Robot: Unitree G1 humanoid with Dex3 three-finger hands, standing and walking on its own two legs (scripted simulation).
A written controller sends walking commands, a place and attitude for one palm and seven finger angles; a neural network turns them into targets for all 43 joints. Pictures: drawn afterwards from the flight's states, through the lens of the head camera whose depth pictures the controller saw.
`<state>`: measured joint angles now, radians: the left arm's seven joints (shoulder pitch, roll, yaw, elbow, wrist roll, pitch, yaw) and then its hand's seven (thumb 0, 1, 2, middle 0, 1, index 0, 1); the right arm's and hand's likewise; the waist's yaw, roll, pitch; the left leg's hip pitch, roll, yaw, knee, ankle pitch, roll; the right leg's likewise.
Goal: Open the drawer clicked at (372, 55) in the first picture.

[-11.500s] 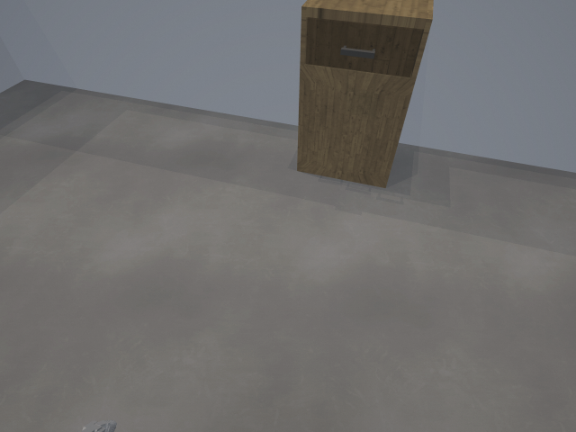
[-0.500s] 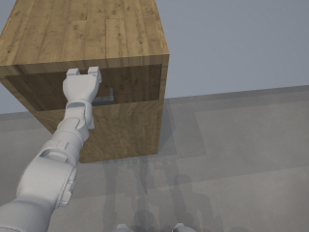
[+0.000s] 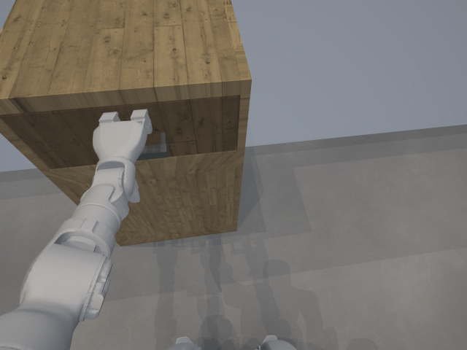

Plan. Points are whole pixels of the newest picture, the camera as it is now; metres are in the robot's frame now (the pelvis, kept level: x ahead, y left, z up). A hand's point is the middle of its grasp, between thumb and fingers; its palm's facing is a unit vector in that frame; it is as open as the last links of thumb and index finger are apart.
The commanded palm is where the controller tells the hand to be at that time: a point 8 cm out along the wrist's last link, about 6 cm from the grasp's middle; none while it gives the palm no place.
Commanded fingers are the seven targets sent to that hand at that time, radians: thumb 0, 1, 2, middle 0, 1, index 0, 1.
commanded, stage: lower the fingers behind the handle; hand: left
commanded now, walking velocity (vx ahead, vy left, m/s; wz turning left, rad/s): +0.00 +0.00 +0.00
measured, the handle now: (135, 146) +0.53 +0.17 -0.03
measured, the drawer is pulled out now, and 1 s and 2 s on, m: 0.00 0.00 0.00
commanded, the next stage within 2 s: close the thumb around the handle in 1.34 s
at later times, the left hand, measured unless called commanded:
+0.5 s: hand (134, 166) +0.48 +0.17 -0.03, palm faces -0.04 -0.03 -1.00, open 13.8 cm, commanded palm +0.46 +0.17 +0.02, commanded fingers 0.00 -0.50 0.30 -0.30 -1.20 -0.30 -1.20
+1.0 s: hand (135, 173) +0.47 +0.17 -0.06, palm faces -0.04 -0.02 -1.00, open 13.8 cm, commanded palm +0.46 +0.17 -0.01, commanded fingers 0.00 -0.50 0.30 -0.30 -1.20 -0.30 -1.20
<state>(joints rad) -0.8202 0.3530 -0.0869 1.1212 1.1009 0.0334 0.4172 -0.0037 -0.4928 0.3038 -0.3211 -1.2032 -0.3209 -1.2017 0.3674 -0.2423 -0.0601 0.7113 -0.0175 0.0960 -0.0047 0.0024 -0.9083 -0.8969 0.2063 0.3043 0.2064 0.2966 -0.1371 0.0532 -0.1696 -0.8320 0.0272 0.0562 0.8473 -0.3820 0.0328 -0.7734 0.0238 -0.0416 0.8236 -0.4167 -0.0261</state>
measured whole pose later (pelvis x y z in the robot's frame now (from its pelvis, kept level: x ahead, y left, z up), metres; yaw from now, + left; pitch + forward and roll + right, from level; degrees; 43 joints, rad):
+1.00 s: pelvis -0.01 +0.00 -0.03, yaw -1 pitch +26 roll -2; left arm -0.85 0.36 -0.05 1.19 1.13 0.08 0.52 0.00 -0.49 0.30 -0.31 -1.20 -0.32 -1.20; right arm 0.33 -0.23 -0.05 0.73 -0.04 0.08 0.01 0.00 -0.91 -0.90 0.21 0.30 0.21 0.30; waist -0.17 0.06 -0.20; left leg -1.06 0.04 0.05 1.05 -0.45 0.04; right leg -0.99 0.03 -0.05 1.02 -0.48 -0.03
